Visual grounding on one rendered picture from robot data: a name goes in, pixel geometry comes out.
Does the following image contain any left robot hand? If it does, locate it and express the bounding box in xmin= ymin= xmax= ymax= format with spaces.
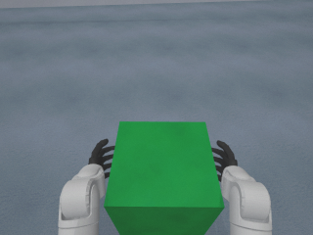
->
xmin=88 ymin=138 xmax=115 ymax=178

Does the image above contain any carton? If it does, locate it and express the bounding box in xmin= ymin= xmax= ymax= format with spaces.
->
xmin=104 ymin=121 xmax=225 ymax=235

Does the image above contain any robot left forearm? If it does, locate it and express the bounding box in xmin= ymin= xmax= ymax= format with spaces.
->
xmin=58 ymin=164 xmax=106 ymax=235

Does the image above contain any robot right forearm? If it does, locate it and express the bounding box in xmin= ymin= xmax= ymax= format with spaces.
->
xmin=221 ymin=165 xmax=273 ymax=235

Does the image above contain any right robot hand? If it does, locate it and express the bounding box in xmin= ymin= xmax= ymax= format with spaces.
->
xmin=211 ymin=140 xmax=238 ymax=182

